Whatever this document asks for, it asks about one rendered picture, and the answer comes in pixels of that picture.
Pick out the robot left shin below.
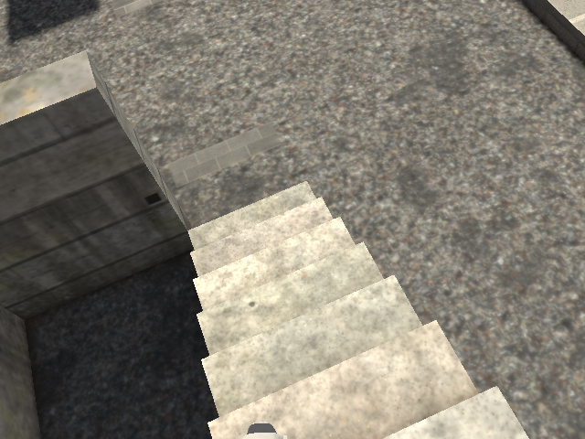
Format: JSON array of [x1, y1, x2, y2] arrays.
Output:
[[247, 422, 276, 434]]

